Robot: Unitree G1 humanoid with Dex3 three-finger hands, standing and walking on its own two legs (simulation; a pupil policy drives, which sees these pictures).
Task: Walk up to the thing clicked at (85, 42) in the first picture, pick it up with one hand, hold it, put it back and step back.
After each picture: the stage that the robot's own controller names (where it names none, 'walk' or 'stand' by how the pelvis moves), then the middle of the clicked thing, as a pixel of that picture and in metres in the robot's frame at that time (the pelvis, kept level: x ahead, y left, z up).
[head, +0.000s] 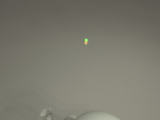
stand; (86, 41) +1.80 +0.15 -0.72
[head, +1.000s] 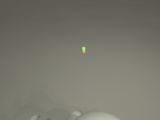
walk; (83, 49) +1.66 +0.30 -0.71
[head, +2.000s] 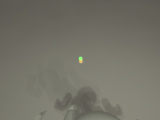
walk; (80, 60) +1.10 +0.28 -0.72
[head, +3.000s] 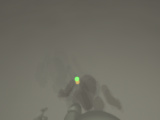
walk; (77, 80) +0.69 +0.25 -0.72
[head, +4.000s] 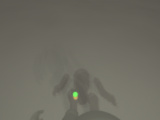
walk; (75, 95) +0.45 +0.17 -0.71
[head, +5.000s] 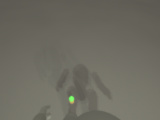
stand; (71, 99) +0.37 +0.20 -0.72
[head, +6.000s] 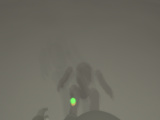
stand; (73, 101) +0.33 +0.18 -0.71
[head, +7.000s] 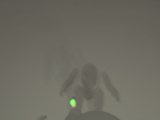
stand; (73, 103) +0.32 +0.24 -0.71
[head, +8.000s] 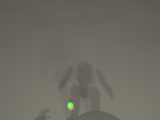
stand; (70, 106) +0.28 +0.22 -0.72
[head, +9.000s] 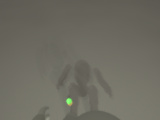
stand; (69, 102) +0.30 +0.24 -0.72
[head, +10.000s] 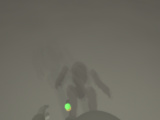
stand; (68, 107) +0.26 +0.24 -0.72
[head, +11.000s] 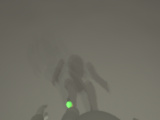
stand; (69, 105) +0.22 +0.21 -0.70
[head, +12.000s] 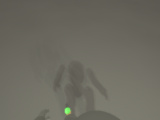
stand; (67, 111) +0.22 +0.22 -0.72
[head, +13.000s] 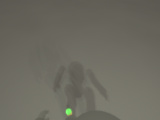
stand; (69, 112) +0.22 +0.21 -0.73
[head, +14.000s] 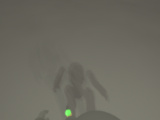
stand; (68, 113) +0.22 +0.22 -0.73
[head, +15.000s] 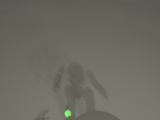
stand; (68, 114) +0.21 +0.22 -0.73
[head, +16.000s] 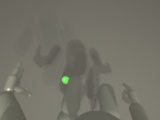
go down; (66, 80) +0.27 +0.22 -0.42
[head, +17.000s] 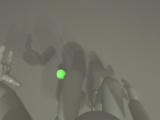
go down; (61, 74) +0.29 +0.25 -0.30
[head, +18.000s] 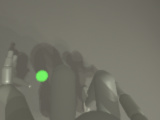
close in; (42, 76) +0.26 +0.26 -0.22
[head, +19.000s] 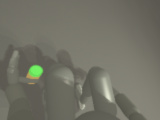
close; (33, 75) +0.29 +0.26 -0.20
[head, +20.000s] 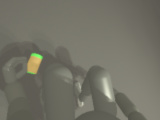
close; (33, 63) +0.35 +0.26 -0.23
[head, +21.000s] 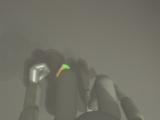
lift; (62, 71) +0.36 +0.19 -0.30
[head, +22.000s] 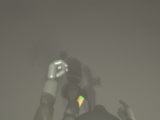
close; (79, 101) +0.29 +0.06 -0.64
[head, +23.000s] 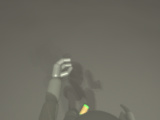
go down; (84, 110) +0.25 +0.01 -0.70
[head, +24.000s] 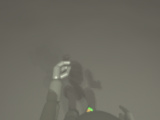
stand; (88, 113) +0.22 -0.05 -0.70
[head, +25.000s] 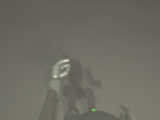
stand; (92, 115) +0.20 -0.10 -0.70
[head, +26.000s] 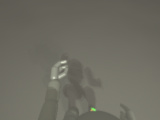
stand; (92, 113) +0.20 -0.09 -0.69
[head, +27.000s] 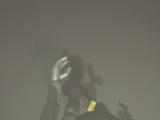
stand; (91, 106) +0.22 -0.09 -0.63
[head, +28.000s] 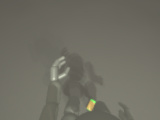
stand; (91, 105) +0.22 -0.08 -0.63
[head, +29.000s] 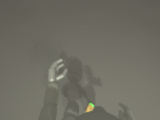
stand; (89, 108) +0.22 -0.07 -0.66
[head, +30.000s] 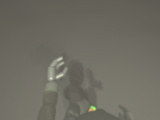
stand; (91, 111) +0.22 -0.07 -0.66
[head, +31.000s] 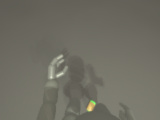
close; (91, 106) +0.23 -0.07 -0.64
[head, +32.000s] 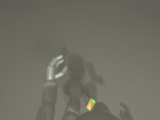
stand; (90, 104) +0.23 -0.06 -0.63
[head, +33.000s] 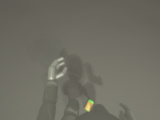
stand; (89, 105) +0.23 -0.06 -0.66
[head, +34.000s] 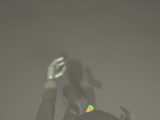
stand; (89, 110) +0.22 -0.06 -0.68
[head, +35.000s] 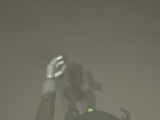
stand; (89, 114) +0.22 -0.06 -0.70
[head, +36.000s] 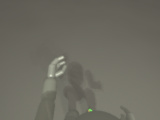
stand; (89, 115) +0.22 -0.05 -0.70
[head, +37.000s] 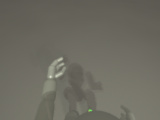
stand; (89, 115) +0.22 -0.05 -0.71
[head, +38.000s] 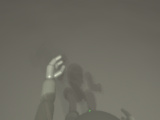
stand; (89, 116) +0.22 -0.06 -0.70
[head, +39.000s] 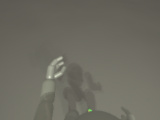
close; (88, 115) +0.23 -0.05 -0.70
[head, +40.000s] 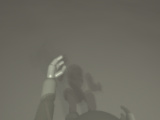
close; (89, 117) +0.22 -0.05 -0.71
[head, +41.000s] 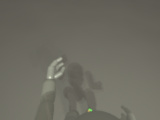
close; (88, 114) +0.23 -0.05 -0.71
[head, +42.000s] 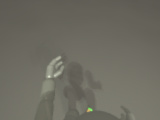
close; (88, 113) +0.23 -0.05 -0.71
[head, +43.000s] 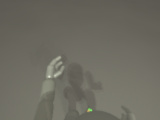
close; (88, 114) +0.23 -0.05 -0.71
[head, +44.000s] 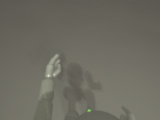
stand; (88, 115) +0.22 -0.05 -0.71
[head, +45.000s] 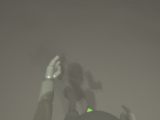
stand; (88, 114) +0.23 -0.04 -0.71
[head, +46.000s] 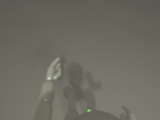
stand; (88, 115) +0.22 -0.04 -0.71
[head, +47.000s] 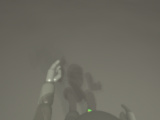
stand; (88, 115) +0.23 -0.04 -0.71
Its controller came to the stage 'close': yes
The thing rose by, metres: 0.01
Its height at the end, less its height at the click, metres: -0.02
